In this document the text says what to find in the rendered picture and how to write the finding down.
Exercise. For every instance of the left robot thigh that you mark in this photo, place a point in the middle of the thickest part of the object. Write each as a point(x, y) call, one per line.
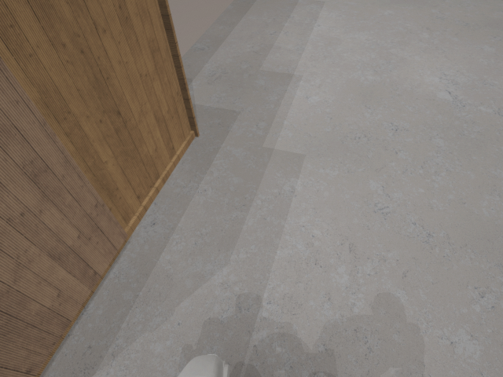
point(205, 366)

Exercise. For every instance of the wardrobe door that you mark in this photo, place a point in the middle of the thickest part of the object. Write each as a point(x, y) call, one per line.
point(102, 75)
point(57, 235)

